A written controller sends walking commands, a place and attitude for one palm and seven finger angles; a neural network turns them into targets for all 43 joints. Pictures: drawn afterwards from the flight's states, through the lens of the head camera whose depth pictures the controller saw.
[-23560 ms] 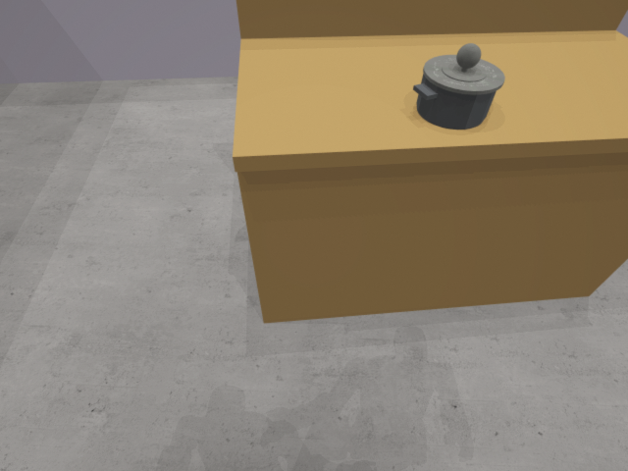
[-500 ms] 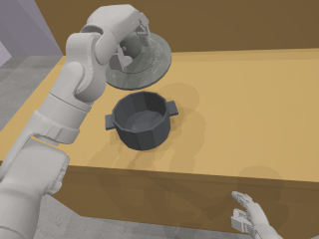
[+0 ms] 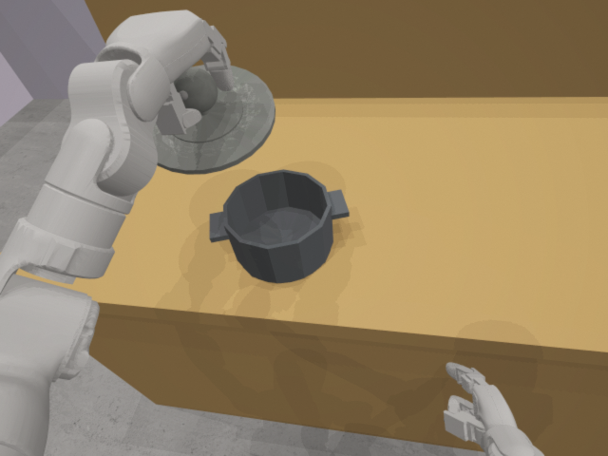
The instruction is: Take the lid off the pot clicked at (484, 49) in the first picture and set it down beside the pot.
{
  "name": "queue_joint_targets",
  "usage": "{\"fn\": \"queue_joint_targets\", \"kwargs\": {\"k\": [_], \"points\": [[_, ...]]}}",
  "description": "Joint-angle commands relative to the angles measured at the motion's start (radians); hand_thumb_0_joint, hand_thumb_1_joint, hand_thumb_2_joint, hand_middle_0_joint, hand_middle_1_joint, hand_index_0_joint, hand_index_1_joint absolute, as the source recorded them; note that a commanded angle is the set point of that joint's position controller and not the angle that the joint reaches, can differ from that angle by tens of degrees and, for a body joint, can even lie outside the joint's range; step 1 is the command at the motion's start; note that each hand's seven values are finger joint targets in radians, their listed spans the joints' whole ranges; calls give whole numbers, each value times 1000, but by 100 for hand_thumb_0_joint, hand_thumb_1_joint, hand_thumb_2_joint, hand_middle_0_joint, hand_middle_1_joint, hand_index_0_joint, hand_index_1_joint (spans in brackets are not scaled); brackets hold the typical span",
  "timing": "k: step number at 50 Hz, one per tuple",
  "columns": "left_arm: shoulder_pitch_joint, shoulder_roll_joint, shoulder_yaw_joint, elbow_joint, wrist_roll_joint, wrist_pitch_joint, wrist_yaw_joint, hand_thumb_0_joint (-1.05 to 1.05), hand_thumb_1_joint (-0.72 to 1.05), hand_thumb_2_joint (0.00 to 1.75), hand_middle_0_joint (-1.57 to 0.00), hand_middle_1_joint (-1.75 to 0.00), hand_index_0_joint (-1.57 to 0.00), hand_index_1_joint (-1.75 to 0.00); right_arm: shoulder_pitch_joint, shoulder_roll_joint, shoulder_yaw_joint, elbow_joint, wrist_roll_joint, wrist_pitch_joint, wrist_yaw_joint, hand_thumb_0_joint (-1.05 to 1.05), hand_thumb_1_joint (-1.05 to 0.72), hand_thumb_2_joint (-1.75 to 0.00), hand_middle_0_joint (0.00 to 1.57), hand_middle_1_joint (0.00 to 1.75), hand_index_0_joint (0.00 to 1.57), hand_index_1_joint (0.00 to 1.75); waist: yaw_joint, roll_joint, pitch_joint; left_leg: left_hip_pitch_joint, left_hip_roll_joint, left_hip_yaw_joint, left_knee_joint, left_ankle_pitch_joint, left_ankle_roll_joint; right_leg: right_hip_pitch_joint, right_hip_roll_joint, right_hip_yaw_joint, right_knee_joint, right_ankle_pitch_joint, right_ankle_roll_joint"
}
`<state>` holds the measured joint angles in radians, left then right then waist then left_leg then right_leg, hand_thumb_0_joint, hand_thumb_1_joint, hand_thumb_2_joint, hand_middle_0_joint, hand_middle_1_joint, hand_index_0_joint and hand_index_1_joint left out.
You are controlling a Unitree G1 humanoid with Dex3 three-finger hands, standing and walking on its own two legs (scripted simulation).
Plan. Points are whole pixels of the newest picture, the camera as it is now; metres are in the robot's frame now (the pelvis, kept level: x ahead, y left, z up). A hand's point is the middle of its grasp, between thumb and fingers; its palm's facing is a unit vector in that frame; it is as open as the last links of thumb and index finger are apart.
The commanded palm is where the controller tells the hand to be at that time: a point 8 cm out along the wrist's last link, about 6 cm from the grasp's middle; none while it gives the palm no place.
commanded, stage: move the lid sideways beside the pot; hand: left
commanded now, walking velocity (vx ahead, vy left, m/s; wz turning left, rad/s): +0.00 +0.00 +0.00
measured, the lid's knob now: (195, 90) +0.45 +0.15 +0.27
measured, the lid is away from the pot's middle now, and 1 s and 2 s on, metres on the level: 0.07 0.19 0.24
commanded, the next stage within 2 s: lower the lid onto the table in 1.46 s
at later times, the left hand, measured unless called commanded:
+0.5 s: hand (134, 92) +0.43 +0.21 +0.28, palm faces -0.04 -0.03 -1.00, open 7.9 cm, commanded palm +0.40 +0.22 +0.35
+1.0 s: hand (91, 94) +0.43 +0.26 +0.28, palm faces -0.07 -0.03 -1.00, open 7.9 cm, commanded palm +0.40 +0.27 +0.35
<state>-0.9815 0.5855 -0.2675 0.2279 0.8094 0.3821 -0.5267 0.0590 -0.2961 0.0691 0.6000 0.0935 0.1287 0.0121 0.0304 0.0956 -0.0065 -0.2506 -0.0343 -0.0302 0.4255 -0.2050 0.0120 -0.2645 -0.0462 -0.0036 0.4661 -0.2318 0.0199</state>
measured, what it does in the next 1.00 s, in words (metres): stands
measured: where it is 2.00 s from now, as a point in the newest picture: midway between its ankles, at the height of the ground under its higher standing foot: outside the picture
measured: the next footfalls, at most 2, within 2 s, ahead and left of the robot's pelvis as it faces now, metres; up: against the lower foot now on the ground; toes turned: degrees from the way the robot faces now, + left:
none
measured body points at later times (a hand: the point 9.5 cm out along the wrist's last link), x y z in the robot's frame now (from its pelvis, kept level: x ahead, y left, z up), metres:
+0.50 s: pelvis +0.00 +0.01 +0.00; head +0.03 -0.03 +0.45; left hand +0.43 +0.21 +0.34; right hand +0.18 -0.23 -0.11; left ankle +0.01 +0.12 -0.74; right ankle +0.01 -0.13 -0.74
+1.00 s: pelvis +0.00 +0.01 +0.00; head +0.04 -0.02 +0.45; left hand +0.43 +0.26 +0.34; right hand +0.19 -0.22 -0.11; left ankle +0.01 +0.12 -0.74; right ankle +0.01 -0.13 -0.74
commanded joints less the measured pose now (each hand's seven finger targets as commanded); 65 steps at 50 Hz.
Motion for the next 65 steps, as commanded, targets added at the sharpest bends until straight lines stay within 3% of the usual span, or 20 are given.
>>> {"fn": "queue_joint_targets", "kwargs": {"k": [1,3,5,10,13,15,18,20,25,28,31,33,35,39,43,45,47,51,53,65], "points": [[-587,254,193,-150,54,-9,47,0,36,134,-102,-75,-100,-75,-148,-87,-39,-164,3,-55,-9,0,-90,-90,20,30,20,30,-5,-109,-409,173,-1,18,-23,240,42,129,20,-44,-40,263,-64],[-603,317,235,-171,62,-24,48,0,36,134,-102,-75,-100,-75,-129,-91,-39,-167,1,-61,-10,0,-90,-90,20,30,20,30,-1,-93,-459,182,-7,20,-27,257,43,158,24,-36,-36,268,-63],[-609,249,176,-126,62,-20,35,0,36,134,-102,-75,-100,-75,-147,-86,-38,-166,6,-58,-14,0,-90,-90,20,30,20,30,-16,-96,-392,175,-3,20,-23,234,41,114,20,-45,-44,249,-63],[-625,286,192,-85,69,-31,28,0,36,134,-102,-75,-100,-75,-121,-97,-42,-160,7,-57,-20,0,-90,-90,20,30,20,30,-20,-99,-385,171,-3,14,-30,214,44,110,24,-49,-53,228,-63],[-624,344,236,-117,78,-48,31,0,36,134,-102,-75,-100,-75,-95,-100,-46,-163,1,-67,-19,0,-90,-90,20,30,20,30,-10,-63,-469,201,-9,14,-26,275,47,154,31,-41,-43,270,-66],[-632,331,224,-54,83,-42,22,0,36,134,-102,-75,-100,-75,-94,-104,-47,-153,5,-58,-22,0,-90,-90,20,30,20,30,-21,-90,-398,180,-3,11,-26,244,45,122,27,-51,-54,254,-65],[-610,398,276,-126,80,-64,23,0,36,134,-102,-75,-100,-75,-82,-107,-49,-169,1,-62,-15,0,-90,-90,20,30,20,30,-4,-47,-484,201,-10,10,-28,309,47,179,31,-39,-45,302,-66],[-587,346,243,-64,82,-56,11,0,36,134,-102,-75,-100,-75,-88,-106,-52,-162,5,-53,-17,0,-90,-90,20,30,20,30,-17,-79,-408,190,-2,11,-20,300,47,133,28,-51,-51,294,-67],[-555,397,274,-23,84,-60,-2,0,36,134,-102,-75,-100,-75,-73,-120,-56,-159,10,-35,-17,0,-90,-90,20,30,20,30,-18,-107,-371,166,1,16,-28,281,50,125,29,-54,-64,283,-65],[-604,422,279,-133,81,-81,3,0,36,134,-102,-75,-100,-75,-68,-115,-57,-175,8,-43,-14,0,-90,-90,20,30,20,30,-12,-27,-473,219,-7,11,-24,344,50,161,37,-45,-52,304,-67],[-609,396,256,-38,86,-72,-5,0,36,134,-102,-75,-100,-75,-63,-119,-58,-156,11,-35,-21,0,-90,-90,20,30,20,30,-28,-56,-402,206,-1,6,-23,306,49,117,37,-58,-67,274,-67],[-615,476,314,-113,89,-90,2,0,36,134,-102,-75,-100,-75,-47,-122,-59,-167,6,-43,-17,0,-90,-90,20,30,20,30,-11,-21,-502,232,-10,7,-20,363,52,173,41,-44,-56,316,-67],[-593,434,288,-13,92,-81,-6,0,36,134,-102,-75,-100,-75,-48,-123,-61,-151,8,-35,-22,0,-90,-90,20,30,20,30,-27,-68,-415,205,-3,8,-15,336,51,133,35,-56,-66,311,-67],[-599,419,273,-47,90,-93,-9,0,36,134,-102,-75,-100,-75,-57,-121,-63,-158,8,-31,-15,0,-90,-90,20,30,20,30,-28,-21,-429,232,-2,1,-7,364,50,120,40,-59,-67,301,-71],[-586,512,343,-88,94,-105,-7,0,36,134,-102,-75,-100,-75,-40,-127,-61,-163,6,-28,-11,0,-90,-90,20,30,20,30,-13,-22,-498,234,-6,3,-13,420,50,173,43,-49,-55,341,-67],[-573,448,293,-29,91,-99,-19,0,36,134,-102,-75,-100,-75,-55,-125,-60,-159,12,-17,-13,0,-90,-90,20,30,20,30,-25,-53,-413,210,0,1,-12,379,49,129,38,-61,-64,319,-68],[-499,494,325,24,80,-102,-17,0,36,134,-102,-75,-100,-75,-36,-147,-69,-154,11,-13,-13,0,-90,-90,20,30,20,30,-28,-60,-393,200,2,10,-3,342,52,110,36,-59,-71,297,-67],[-551,510,323,53,97,-108,-25,0,36,134,-102,-75,-100,-75,-33,-136,-63,-156,16,2,-21,0,-90,-90,20,30,20,30,-29,-77,-384,173,-3,13,-16,311,56,125,38,-63,-77,291,-66],[-607,545,338,-51,100,-128,-17,0,36,134,-102,-75,-100,-75,-23,-131,-64,-169,11,-9,-18,0,-90,-90,20,30,20,30,-23,-9,-484,227,-10,8,-14,362,57,160,46,-52,-67,301,-66],[-556,574,351,117,109,-160,-20,0,36,134,-102,-75,-100,-75,13,-146,-68,-133,17,4,-34,0,-90,-90,20,30,20,30,-45,-21,-377,196,-2,7,-16,317,59,115,50,-69,-98,267,-69]]}}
